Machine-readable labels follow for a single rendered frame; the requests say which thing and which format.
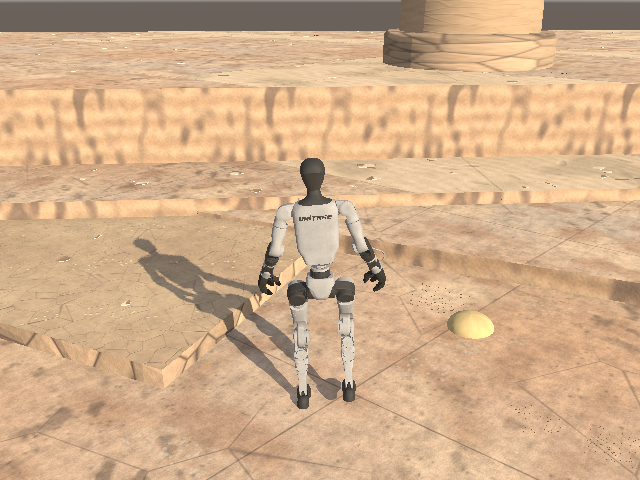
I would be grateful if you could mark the robot right forearm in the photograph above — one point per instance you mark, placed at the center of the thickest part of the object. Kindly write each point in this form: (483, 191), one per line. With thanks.
(370, 259)

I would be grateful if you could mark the right robot foot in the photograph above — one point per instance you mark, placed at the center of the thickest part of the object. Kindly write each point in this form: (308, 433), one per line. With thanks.
(348, 393)

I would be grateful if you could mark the right robot upper arm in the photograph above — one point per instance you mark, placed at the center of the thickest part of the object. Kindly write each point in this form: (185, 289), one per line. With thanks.
(346, 208)

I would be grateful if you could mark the robot left hand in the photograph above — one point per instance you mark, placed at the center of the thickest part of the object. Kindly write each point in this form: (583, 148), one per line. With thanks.
(270, 281)

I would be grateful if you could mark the robot foot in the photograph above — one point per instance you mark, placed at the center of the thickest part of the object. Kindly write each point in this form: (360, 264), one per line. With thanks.
(303, 401)
(348, 393)

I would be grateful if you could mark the robot right hand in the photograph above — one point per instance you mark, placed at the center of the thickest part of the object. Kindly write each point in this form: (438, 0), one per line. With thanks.
(379, 276)

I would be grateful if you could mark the robot left forearm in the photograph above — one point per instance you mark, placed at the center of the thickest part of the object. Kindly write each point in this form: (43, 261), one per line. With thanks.
(269, 264)

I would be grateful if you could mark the left robot upper arm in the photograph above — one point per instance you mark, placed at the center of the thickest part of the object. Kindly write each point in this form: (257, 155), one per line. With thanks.
(283, 214)

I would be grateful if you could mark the left robot foot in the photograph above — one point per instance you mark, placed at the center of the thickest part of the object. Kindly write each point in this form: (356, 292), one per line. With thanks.
(303, 401)

